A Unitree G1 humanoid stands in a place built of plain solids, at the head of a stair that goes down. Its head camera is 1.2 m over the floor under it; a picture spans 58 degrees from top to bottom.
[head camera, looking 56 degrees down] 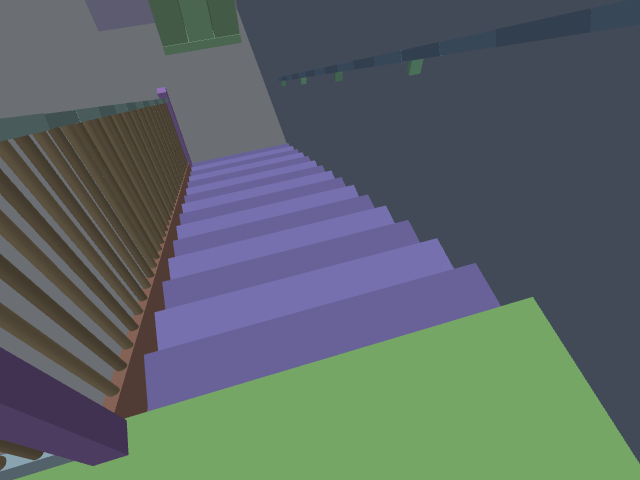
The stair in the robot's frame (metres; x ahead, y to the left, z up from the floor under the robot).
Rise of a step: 0.17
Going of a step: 0.24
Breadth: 1.20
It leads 17 degrees to the left of straight ahead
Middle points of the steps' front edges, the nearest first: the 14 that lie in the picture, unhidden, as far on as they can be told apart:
0.42 -0.08 0.00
0.65 0.00 -0.17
0.88 0.07 -0.35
1.10 0.14 -0.52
1.33 0.21 -0.69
1.56 0.27 -0.86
1.79 0.34 -1.04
2.02 0.41 -1.21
2.24 0.48 -1.38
2.47 0.55 -1.56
2.70 0.62 -1.73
2.93 0.69 -1.90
3.16 0.76 -2.08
3.38 0.83 -2.25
